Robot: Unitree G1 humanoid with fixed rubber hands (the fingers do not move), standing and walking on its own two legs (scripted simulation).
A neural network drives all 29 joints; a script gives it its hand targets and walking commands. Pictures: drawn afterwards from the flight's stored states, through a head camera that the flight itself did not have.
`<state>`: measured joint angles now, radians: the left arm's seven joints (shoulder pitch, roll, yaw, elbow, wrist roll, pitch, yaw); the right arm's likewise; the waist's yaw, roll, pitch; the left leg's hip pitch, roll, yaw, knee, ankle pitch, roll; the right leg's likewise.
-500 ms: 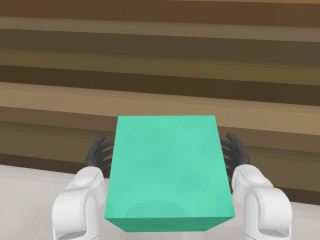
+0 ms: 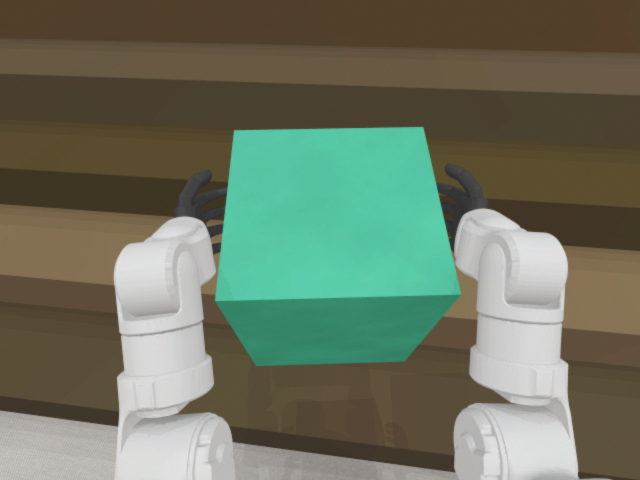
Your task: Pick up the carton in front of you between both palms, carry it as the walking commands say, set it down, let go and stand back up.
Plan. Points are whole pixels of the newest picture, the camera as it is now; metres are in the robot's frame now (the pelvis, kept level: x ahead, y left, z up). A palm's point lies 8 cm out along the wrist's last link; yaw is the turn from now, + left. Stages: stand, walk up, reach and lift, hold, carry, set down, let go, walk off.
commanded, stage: carry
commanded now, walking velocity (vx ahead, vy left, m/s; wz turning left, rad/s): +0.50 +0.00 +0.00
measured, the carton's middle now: (329, 260) +0.37 +0.00 +0.09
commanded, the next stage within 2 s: none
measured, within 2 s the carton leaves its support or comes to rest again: neither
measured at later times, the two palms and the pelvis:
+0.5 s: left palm (211, 84) +0.71 +0.19 +0.16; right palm (385, 84) +0.70 -0.11 +0.15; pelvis +0.35 +0.05 +0.03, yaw -1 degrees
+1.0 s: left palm out of the picture +1.01 +0.23 +0.40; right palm out of the picture +1.03 -0.07 +0.41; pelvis +0.67 +0.06 +0.25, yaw -2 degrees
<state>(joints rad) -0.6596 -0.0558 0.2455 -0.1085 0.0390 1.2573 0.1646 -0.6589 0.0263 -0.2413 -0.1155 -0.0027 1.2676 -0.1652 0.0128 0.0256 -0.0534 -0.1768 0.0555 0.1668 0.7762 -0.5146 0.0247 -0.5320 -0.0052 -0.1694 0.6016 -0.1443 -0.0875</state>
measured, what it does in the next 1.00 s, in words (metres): climbs: left foot 0.16 m higher, then right foot 0.17 m higher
